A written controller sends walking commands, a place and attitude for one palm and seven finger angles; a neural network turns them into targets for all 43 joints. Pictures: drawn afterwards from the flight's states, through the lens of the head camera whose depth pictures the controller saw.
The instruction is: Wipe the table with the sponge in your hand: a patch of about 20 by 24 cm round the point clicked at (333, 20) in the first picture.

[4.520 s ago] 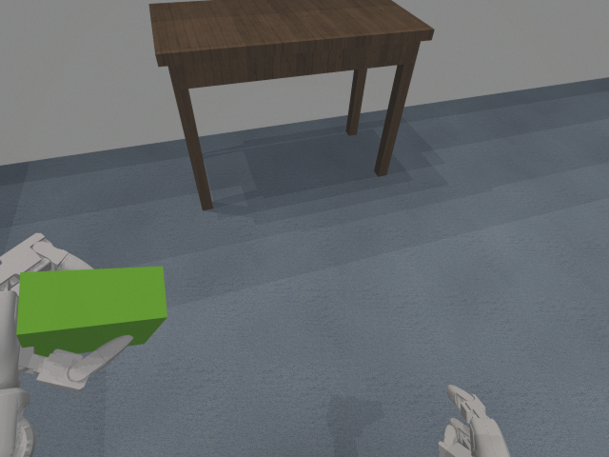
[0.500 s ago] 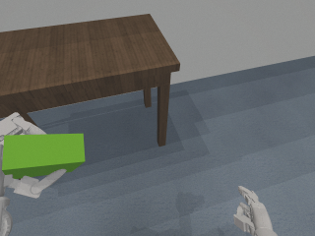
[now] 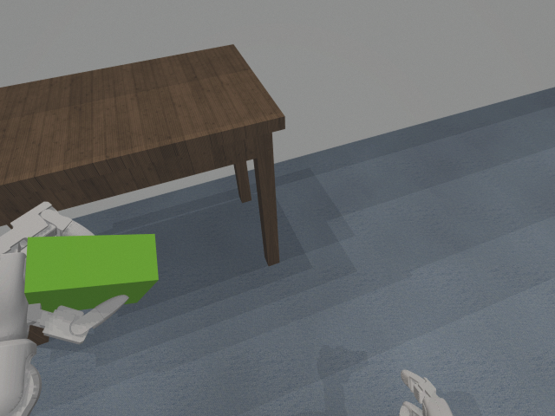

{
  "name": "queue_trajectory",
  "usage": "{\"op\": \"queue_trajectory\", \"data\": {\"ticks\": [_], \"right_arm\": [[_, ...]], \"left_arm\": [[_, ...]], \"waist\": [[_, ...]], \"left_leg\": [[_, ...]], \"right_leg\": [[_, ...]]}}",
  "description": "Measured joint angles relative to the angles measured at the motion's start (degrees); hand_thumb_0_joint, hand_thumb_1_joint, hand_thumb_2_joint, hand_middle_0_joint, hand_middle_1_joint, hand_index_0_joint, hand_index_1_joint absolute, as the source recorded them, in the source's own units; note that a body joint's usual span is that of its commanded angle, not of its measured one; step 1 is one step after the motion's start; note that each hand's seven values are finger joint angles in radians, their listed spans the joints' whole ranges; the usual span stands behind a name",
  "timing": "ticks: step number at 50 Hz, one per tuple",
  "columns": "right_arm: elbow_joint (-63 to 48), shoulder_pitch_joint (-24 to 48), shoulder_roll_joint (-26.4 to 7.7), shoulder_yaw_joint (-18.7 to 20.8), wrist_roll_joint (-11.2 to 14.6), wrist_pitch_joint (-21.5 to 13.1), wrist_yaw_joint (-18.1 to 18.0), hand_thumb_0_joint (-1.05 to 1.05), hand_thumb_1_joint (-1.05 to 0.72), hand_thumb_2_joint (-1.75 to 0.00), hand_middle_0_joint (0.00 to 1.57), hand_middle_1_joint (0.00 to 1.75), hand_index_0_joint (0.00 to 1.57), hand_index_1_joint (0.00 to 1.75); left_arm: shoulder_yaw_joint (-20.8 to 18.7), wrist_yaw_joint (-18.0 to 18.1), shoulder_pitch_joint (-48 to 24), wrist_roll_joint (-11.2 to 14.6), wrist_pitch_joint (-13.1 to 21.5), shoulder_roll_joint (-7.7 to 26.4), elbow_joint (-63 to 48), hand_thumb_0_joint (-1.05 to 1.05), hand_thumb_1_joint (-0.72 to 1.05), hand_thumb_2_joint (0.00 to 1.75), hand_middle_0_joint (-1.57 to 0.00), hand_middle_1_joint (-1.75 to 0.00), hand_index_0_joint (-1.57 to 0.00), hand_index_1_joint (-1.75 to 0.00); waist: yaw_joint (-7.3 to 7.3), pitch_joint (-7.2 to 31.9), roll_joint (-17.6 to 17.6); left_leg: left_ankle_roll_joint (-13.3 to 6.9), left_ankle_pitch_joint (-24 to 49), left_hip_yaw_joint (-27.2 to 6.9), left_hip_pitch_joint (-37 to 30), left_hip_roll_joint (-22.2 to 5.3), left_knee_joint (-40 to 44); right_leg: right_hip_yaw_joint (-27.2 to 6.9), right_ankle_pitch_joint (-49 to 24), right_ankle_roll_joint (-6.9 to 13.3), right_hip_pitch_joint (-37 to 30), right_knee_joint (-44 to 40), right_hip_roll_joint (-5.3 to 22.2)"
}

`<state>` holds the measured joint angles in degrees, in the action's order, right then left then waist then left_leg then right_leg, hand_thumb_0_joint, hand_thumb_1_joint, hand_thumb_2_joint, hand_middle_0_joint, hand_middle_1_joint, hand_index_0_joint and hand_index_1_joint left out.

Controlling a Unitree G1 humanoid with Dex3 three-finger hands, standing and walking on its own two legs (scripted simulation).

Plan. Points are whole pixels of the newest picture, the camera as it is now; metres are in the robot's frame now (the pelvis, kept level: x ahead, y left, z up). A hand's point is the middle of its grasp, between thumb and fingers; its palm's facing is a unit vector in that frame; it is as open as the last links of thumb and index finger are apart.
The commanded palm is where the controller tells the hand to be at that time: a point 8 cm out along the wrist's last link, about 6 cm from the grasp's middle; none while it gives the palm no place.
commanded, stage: take the last steps up to it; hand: left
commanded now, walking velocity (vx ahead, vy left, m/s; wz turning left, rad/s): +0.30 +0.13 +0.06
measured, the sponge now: (109, 274) +0.24 +0.20 +0.16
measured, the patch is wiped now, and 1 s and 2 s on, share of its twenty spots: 0.00 0.00 0.00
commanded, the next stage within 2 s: come to a stop and stand still in 2.00 s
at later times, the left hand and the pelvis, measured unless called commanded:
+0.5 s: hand (40, 232) +0.28 +0.28 +0.18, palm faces +0.43 -0.80 -0.41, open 9.4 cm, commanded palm +0.21 +0.32 +0.19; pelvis +0.06 +0.04 +0.00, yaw +1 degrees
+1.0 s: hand (97, 177) +0.37 +0.26 +0.18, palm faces +0.35 -0.81 -0.48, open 9.4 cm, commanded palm +0.31 +0.31 +0.19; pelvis +0.16 +0.03 +0.01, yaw +1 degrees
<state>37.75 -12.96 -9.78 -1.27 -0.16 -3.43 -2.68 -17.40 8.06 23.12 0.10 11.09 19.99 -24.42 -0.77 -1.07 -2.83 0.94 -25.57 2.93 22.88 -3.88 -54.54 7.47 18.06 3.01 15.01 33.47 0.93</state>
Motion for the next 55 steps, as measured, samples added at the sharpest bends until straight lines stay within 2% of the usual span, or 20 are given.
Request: {"op": "queue_trajectory", "data": {"ticks": [2, 4, 8, 15, 18, 19, 21, 23, 25, 28, 32, 35, 36, 38, 41, 43, 48, 51, 54, 55], "right_arm": [[0.55, 0.41, -0.91, 0.44, -0.07, 0.85, -0.04, 0.01, -0.9, -0.89, 0.21, 0.3, 0.2, 0.3], [0.33, 0.35, -1.85, 1.1, -0.04, 1.29, -0.13, 0.01, -0.91, -0.89, 0.21, 0.3, 0.2, 0.3], [-0.48, -0.63, -3.83, 2.76, -0.05, 1.0, -0.58, 0.01, -0.91, -0.89, 0.21, 0.3, 0.2, 0.3], [-1.5, -1.49, -5.57, 4.75, -0.07, -0.18, -1.1, 0.01, -0.91, -0.9, 0.2, 0.3, 0.2, 0.3], [-2.65, -1.08, -5.13, 4.74, -0.04, -0.73, -1.48, 0.01, -0.91, -0.9, 0.2, 0.3, 0.2, 0.3], [-2.85, -0.32, -4.31, 4.65, 0.07, -0.76, -1.57, 0.01, -0.91, -0.9, 0.2, 0.3, 0.2, 0.3], [-3.34, 1.06, -2.52, 4.0, 0.14, -1.13, -1.5, 0.01, -0.91, -0.9, 0.2, 0.3, 0.2, 0.3], [-3.46, 1.98, -0.67, 2.89, 0.17, -1.82, -1.06, 0.01, -0.91, -0.9, 0.2, 0.3, 0.2, 0.3], [-3.49, 2.41, 0.95, 1.71, 0.44, -2.45, -0.44, 0.01, -0.91, -0.9, 0.2, 0.3, 0.2, 0.3], [-3.51, 2.22, 2.63, 0.2, 0.39, -3.0, 0.24, 0.01, -0.91, -0.89, 0.2, 0.3, 0.2, 0.3], [-2.99, 1.16, 3.08, -0.88, 0.09, -3.03, 0.36, 0.01, -0.9, -0.89, 0.21, 0.3, 0.2, 0.3], [-2.43, 0.25, 2.49, -0.93, 0.11, -2.44, -0.03, 0.01, -0.9, -0.89, 0.21, 0.3, 0.2, 0.3], [-2.06, 0.36, 1.87, -0.67, 0.2, -2.08, -0.14, 0.01, -0.9, -0.89, 0.21, 0.3, 0.2, 0.3], [-0.15, 1.68, 0.22, 0.12, 0.15, -0.97, -0.26, 0.01, -0.9, -0.89, 0.21, 0.3, 0.2, 0.3], [1.46, 3.04, -1.96, 1.36, 0.06, 0.3, -0.02, 0.01, -0.9, -0.89, 0.21, 0.3, 0.2, 0.3], [1.12, 3.42, -3.06, 1.98, 0.03, 0.7, -0.02, 0.01, -0.91, -0.89, 0.21, 0.3, 0.2, 0.3], [-1.66, 2.97, -4.72, 3.42, -0.12, 0.5, -0.25, 0.01, -0.91, -0.89, 0.2, 0.3, 0.2, 0.3], [-3.17, 2.06, -5.29, 4.34, -0.13, 0.07, -0.45, 0.01, -0.91, -0.9, 0.2, 0.3, 0.2, 0.3], [-4.53, 0.74, -5.71, 4.91, -0.08, -0.27, -0.94, 0.01, -0.91, -0.9, 0.2, 0.3, 0.2, 0.3], [-4.62, 0.73, -5.25, 5.12, 0.04, -0.36, -1.21, 0.01, -0.91, -0.9, 0.2, 0.3, 0.2, 0.3]], "left_arm": [[-1.17, -0.32, 2.22, 0.43, 0.99, 0.19, -0.65, -0.01, -0.44, 1.0, -0.82, -1.35, -0.83, -1.35], [-2.51, -0.45, 4.93, 0.58, 1.92, 0.75, -1.19, -0.01, -0.44, 1.0, -0.82, -1.35, -0.83, -1.35], [-3.62, -0.25, 7.15, 0.57, 2.83, 1.86, -1.67, -0.01, -0.44, 1.0, -0.82, -1.35, -0.83, -1.34], [-2.26, 1.02, 6.11, 0.54, 1.73, 0.52, -4.34, -0.01, -0.44, 1.0, -0.82, -1.35, -0.83, -1.34], [-2.18, 1.49, 4.76, 0.61, 1.79, 0.57, -5.91, -0.01, -0.44, 1.0, -0.82, -1.35, -0.83, -1.34], [-2.52, 1.66, 3.81, 0.66, 1.91, 0.85, -5.67, -0.01, -0.44, 1.0, -0.82, -1.35, -0.83, -1.34], [-2.94, 1.86, 1.99, 0.4, 2.1, 1.28, -4.1, -0.01, -0.44, 1.0, -0.82, -1.35, -0.83, -1.34], [-3.25, 1.59, 0.93, 0.3, 1.73, 1.93, -2.63, -0.01, -0.44, 1.0, -0.82, -1.35, -0.83, -1.34], [-3.5, 1.24, 0.9, 0.42, 1.35, 2.23, -2.55, -0.01, -0.44, 1.0, -0.82, -1.35, -0.83, -1.34], [-3.87, 0.74, 2.83, 0.85, 1.63, 2.11, -4.28, -0.01, -0.44, 1.0, -0.82, -1.35, -0.83, -1.34], [-3.66, 0.17, 5.28, 1.08, 1.95, 1.79, -5.05, -0.01, -0.44, 1.0, -0.82, -1.35, -0.83, -1.34], [-3.73, 0.09, 5.18, 0.91, 1.48, 2.53, -3.75, -0.01, -0.44, 1.0, -0.82, -1.35, -0.83, -1.34], [-3.58, 0.05, 4.29, 0.64, 1.31, 2.44, -3.08, -0.01, -0.44, 1.0, -0.83, -1.35, -0.83, -1.34], [-2.7, -0.15, 1.9, 0.39, 0.93, 1.1, -1.42, -0.01, -0.44, 1.0, -0.83, -1.35, -0.83, -1.34], [-2.16, -0.59, 0.91, 0.58, 0.83, -0.99, -0.12, -0.01, -0.44, 1.0, -0.83, -1.35, -0.83, -1.34], [-2.33, -0.62, 2.24, 0.42, 1.24, -1.38, -0.77, -0.01, -0.44, 1.0, -0.83, -1.34, -0.83, -1.34], [-3.16, -0.21, 5.78, 0.27, 2.5, 1.12, -5.93, -0.01, -0.44, 1.0, -0.83, -1.34, -0.83, -1.34], [-4.0, 0.52, 7.07, 0.5, 2.85, 2.63, -9.08, -0.01, -0.44, 1.0, -0.83, -1.34, -0.83, -1.34], [-4.95, 1.2, 7.72, 0.8, 3.1, 3.26, -10.88, -0.01, -0.44, 1.0, -0.83, -1.34, -0.83, -1.34], [-5.45, 1.44, 7.23, 0.92, 3.24, 3.64, -10.74, -0.01, -0.44, 1.0, -0.83, -1.34, -0.83, -1.34]], "waist": [[-0.22, -0.21, 0.69], [-0.74, -0.45, 1.26], [-0.77, -1.42, 2.41], [1.31, -1.85, 4.18], [1.61, -1.26, 4.84], [1.73, -1.49, 5.76], [1.51, -1.56, 5.89], [0.71, -1.04, 4.96], [0.56, -0.73, 4.02], [0.89, -0.64, 2.88], [1.68, -1.04, 1.2], [1.98, -1.25, 0.39], [2.0, -1.53, -0.23], [2.04, -2.55, -0.88], [2.12, -3.51, 0.16], [1.39, -3.75, 1.14], [-0.06, -4.38, 4.26], [0.1, -4.3, 5.39], [0.29, -3.08, 4.91], [0.41, -2.84, 5.46]], "left_leg": [[0.42, 2.45, -0.27, 3.2, 0.9, -6.34], [0.67, 4.79, 0.02, 4.84, 0.85, -6.45], [0.25, 7.56, 1.55, 4.03, 0.0, 3.85], [-1.21, 8.57, 4.35, -3.19, 0.74, 19.7], [-1.83, 11.78, 5.48, -7.7, 1.45, 25.57], [-1.98, 11.64, 6.06, -7.76, 2.0, 24.25], [-2.35, 9.79, 6.39, -7.96, 1.99, 22.38], [-2.61, 9.12, 5.83, -8.39, 1.61, 22.77], [-2.58, 9.51, 5.64, -9.22, 1.21, 24.33], [-2.21, 9.83, 5.95, -10.69, 0.73, 26.6], [-1.27, 8.76, 6.09, -12.45, 0.24, 27.3], [-0.24, 5.21, 5.42, -11.9, -0.25, 22.59], [-0.68, 3.35, 5.1, -10.43, -0.92, 18.44], [-0.98, -0.8, 2.24, -5.19, -0.26, 4.65], [-0.14, 0.9, 0.14, 1.83, 1.28, -10.31], [0.3, 3.17, -0.05, 4.91, 0.84, -11.98], [0.21, 6.95, 1.84, 4.97, -1.09, 4.21], [-0.22, 8.16, 3.45, 1.59, -0.85, 14.75], [-0.69, 12.94, 5.24, -4.13, -0.13, 24.58], [-1.26, 15.79, 5.77, -4.75, 0.35, 24.6]], "right_leg": [[-0.67, -1.36, -0.04, -0.55, -2.48, 0.2], [-0.97, -2.87, 0.02, -1.38, -5.28, 0.38], [-0.52, -3.93, -0.22, -2.8, -8.15, 1.25], [-0.14, -0.99, -1.86, -4.12, -5.77, 2.79], [-0.46, 2.94, -3.11, -3.17, -0.07, 3.59], [-1.55, 5.26, -3.12, -1.97, 4.11, 4.13], [-3.29, 11.14, -2.93, 2.2, 16.27, 3.22], [-3.27, 12.21, -3.14, 6.52, 25.55, 2.32], [-2.68, 10.15, -3.57, 9.82, 28.31, 2.39], [-1.54, 6.39, -4.13, 11.93, 23.25, 3.23], [0.24, 2.53, -4.59, 9.56, 10.72, 3.24], [1.8, -1.15, -3.84, 4.35, 0.08, 2.14], [2.29, -4.32, -2.08, 3.97, -0.26, 1.76], [2.98, -2.74, -0.05, 4.27, 2.82, 1.79], [2.35, -1.06, 0.13, 2.64, 1.83, 2.15], [1.96, -1.94, -0.33, 1.28, -0.66, 2.26], [1.42, -2.72, -1.08, -1.42, -4.87, 3.18], [0.91, -1.43, -2.11, -2.57, -4.56, 3.77], [0.42, 1.91, -3.66, -3.19, -1.03, 3.88], [-0.21, 3.63, -3.77, -2.65, 1.9, 4.58]]}}
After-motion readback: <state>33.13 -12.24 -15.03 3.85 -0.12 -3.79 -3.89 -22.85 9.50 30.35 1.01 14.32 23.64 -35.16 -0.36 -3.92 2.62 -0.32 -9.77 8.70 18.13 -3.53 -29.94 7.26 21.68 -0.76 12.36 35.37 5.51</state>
